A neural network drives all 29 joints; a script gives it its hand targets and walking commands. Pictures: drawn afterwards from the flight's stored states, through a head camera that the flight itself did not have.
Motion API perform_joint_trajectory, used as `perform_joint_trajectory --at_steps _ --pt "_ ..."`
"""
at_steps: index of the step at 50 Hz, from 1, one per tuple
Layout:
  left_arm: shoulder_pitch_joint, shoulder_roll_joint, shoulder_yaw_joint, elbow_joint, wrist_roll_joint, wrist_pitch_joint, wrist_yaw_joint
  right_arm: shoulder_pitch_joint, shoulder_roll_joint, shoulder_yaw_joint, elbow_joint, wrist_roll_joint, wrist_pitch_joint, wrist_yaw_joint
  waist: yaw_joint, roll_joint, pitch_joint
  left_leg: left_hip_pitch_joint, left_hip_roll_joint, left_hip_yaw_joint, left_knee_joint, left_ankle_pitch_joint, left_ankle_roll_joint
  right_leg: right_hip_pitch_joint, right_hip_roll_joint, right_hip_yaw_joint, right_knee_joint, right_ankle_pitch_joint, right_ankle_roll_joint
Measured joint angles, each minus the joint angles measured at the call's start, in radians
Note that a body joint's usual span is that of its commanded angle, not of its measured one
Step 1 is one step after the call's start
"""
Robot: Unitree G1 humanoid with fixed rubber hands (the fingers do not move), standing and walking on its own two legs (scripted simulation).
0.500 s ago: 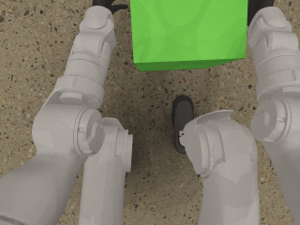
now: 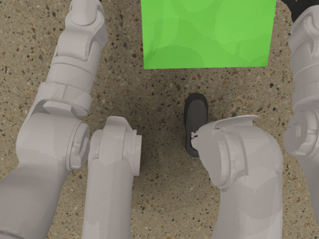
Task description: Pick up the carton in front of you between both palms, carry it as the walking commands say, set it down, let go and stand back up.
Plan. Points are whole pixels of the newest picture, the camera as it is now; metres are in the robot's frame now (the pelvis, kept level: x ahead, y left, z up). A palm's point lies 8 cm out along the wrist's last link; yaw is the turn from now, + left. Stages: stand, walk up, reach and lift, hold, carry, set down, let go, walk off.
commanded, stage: set down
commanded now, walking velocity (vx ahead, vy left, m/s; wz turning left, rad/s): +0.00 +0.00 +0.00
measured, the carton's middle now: (194, 17) +0.50 -0.12 -0.26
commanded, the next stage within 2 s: let go in 0.96 s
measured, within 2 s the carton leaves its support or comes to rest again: neither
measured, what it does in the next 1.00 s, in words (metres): rises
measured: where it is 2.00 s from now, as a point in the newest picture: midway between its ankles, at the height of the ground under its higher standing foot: (159, 151)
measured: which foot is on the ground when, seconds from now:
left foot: down 0.00-1.00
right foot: down 0.00-1.00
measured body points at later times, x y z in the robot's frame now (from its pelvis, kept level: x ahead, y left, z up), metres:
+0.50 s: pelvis +0.02 -0.01 +0.11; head +0.34 -0.07 +0.42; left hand +0.56 +0.07 -0.01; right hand +0.50 -0.32 -0.02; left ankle +0.09 +0.12 -0.34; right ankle +0.17 -0.13 -0.34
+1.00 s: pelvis +0.06 -0.02 +0.24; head +0.34 -0.08 +0.59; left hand +0.56 +0.07 +0.14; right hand +0.49 -0.33 +0.13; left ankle +0.09 +0.12 -0.34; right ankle +0.17 -0.13 -0.34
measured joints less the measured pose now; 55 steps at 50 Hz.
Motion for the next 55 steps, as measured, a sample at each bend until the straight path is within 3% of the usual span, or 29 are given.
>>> perform_joint_trajectory --at_steps 7,17,25,34,48,55 --pt "0.094 -0.047 0.074 -0.125 0.054 0.063 0.028 0.077 0.044 -0.016 -0.165 -0.051 0.082 0.008 -0.006 0.016 -0.108 0.058 0.031 0.022 -0.076 -0.005 0.022 0.047 0.034 0.021 -0.069 0.000 0.017" --pt "0.123 -0.073 0.183 0.001 0.116 0.065 -0.008 0.159 0.094 -0.034 -0.172 -0.129 0.127 0.020 0.002 0.011 -0.314 0.143 0.054 0.031 -0.265 0.021 0.030 0.126 0.057 0.038 -0.229 0.004 0.021" --pt "0.212 -0.075 0.171 -0.071 0.114 0.060 -0.019 0.231 0.133 -0.067 -0.236 -0.164 0.135 0.021 0.010 -0.002 -0.387 0.202 0.058 0.009 -0.384 0.039 0.021 0.191 0.055 0.023 -0.336 0.002 0.009" --pt "0.317 -0.091 0.168 -0.199 0.125 0.090 -0.021 0.317 0.136 -0.063 -0.350 -0.147 0.177 0.045 0.011 -0.008 -0.421 0.327 0.073 -0.005 -0.559 0.076 0.023 0.325 0.064 0.016 -0.501 0.020 0.007" --pt "0.411 -0.108 0.206 -0.146 0.153 0.042 -0.077 0.417 0.191 -0.082 -0.339 -0.205 0.143 0.064 0.029 -0.010 -0.492 0.588 0.091 -0.015 -0.892 0.168 0.027 0.593 0.072 0.022 -0.804 0.075 0.005" --pt "0.494 -0.128 0.207 -0.152 0.206 0.027 -0.086 0.500 0.211 -0.070 -0.353 -0.258 0.127 0.071 0.037 -0.009 -0.494 0.722 0.100 -0.029 -1.035 0.210 0.025 0.732 0.075 0.013 -0.941 0.105 -0.001"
